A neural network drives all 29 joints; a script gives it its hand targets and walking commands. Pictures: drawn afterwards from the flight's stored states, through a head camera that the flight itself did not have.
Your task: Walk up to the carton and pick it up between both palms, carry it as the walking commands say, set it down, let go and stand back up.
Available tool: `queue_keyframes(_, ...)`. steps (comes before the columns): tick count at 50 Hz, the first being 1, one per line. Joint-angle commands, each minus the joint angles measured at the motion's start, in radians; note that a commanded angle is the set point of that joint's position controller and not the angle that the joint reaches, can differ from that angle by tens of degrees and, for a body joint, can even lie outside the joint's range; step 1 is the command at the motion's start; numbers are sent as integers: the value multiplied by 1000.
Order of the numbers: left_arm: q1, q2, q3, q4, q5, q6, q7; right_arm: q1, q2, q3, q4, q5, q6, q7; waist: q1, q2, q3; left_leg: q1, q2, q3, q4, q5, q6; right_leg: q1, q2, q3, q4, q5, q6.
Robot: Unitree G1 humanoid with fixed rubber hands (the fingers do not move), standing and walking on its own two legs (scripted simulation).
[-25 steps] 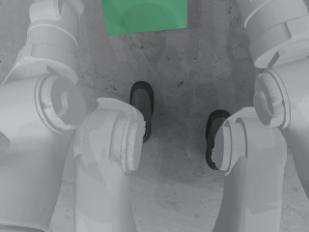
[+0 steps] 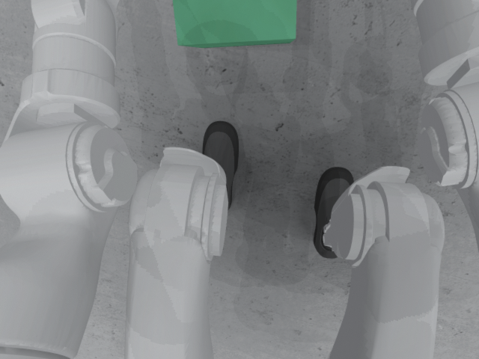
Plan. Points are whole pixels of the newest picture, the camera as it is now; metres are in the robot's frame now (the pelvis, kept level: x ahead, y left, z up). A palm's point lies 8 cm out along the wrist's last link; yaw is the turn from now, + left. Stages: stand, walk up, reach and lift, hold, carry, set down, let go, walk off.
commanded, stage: set down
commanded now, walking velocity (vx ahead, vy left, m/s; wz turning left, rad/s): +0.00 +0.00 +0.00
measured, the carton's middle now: out of the picture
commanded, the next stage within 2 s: let go in 1.36 s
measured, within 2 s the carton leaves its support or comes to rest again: neither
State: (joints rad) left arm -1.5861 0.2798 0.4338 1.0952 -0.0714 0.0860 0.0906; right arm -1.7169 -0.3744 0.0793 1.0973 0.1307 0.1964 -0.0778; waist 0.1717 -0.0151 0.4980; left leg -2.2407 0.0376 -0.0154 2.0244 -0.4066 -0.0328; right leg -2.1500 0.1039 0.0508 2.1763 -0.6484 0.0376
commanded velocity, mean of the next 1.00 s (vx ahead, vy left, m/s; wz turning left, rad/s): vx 0.00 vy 0.00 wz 0.00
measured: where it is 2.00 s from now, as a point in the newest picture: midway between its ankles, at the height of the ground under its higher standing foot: (274, 206)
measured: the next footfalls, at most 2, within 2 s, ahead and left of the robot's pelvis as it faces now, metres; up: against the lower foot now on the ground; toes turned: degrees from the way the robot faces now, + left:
none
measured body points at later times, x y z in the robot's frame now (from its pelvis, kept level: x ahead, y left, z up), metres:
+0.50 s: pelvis +0.01 +0.01 +0.09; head +0.37 +0.04 +0.36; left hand +0.55 +0.28 -0.02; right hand +0.64 -0.04 -0.02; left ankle +0.16 +0.14 -0.36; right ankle +0.09 -0.12 -0.36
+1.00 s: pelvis +0.04 +0.01 +0.22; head +0.36 +0.04 +0.54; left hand +0.55 +0.29 +0.14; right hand +0.65 -0.04 +0.14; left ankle +0.16 +0.14 -0.36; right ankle +0.09 -0.12 -0.36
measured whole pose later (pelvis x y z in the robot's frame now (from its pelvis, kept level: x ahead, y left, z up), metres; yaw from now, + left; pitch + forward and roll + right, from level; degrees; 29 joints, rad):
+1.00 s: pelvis +0.04 +0.01 +0.22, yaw +0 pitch +45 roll -2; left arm -1.21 0.14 0.50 0.73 0.07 0.25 0.06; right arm -1.41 -0.27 -0.22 0.95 -0.09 0.29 -0.02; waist 0.17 -0.04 0.00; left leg -1.73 0.01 -0.02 1.21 -0.27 -0.01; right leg -1.64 0.05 0.05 1.30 -0.46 0.03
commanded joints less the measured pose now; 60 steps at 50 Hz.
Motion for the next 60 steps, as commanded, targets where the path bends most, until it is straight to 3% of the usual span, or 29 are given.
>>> queue_keyframes(1, -240, 141, -9, -147, 1, 6, 15, -354, -47, -36, -134, -5, -4, -15, 125, -127, -1432, 910, -73, 115, -91, 356, -3, 444, 15, -90, -254, 230, 2)
queue_keyframes(7, -231, 100, -26, -203, 7, 45, 31, -335, -59, -106, -94, -35, 16, -23, 88, -71, -1458, 941, -83, 129, -166, 275, -16, 409, 25, -116, -318, 164, -12)
queue_keyframes(13, -161, 58, -10, -235, 41, 71, 31, -268, -44, -172, -58, -86, 24, -5, 69, -61, -1430, 945, -91, 122, -248, 245, -19, 355, 30, -127, -389, 136, -23)
queue_keyframes(31, 50, 50, -3, -450, 74, 142, -3, -106, 0, -184, -278, -130, 87, 11, 73, -132, -1642, 1094, -123, 139, -498, 450, -13, 660, 41, -118, -669, 348, -8)
queue_keyframes(37, 100, 25, 20, -459, 94, 145, -18, -54, 18, -215, -279, -163, 87, 22, 67, -139, -1614, 1144, -121, 132, -618, 492, -11, 734, 36, -108, -792, 391, -3)
queue_keyframes(54, 169, -66, 91, -461, 179, 132, -41, 34, 59, -344, -222, -250, 51, 83, 44, -83, -1448, 1432, -98, 92, -947, 488, -13, 788, 17, -98, -1128, 349, -5)
queue_keyframes(60, 185, -78, 110, -480, 210, 115, -42, 50, 73, -359, -253, -271, 32, 80, 37, -88, -1519, 1572, -95, 85, -996, 603, -12, 861, 13, -91, -1198, 427, 0)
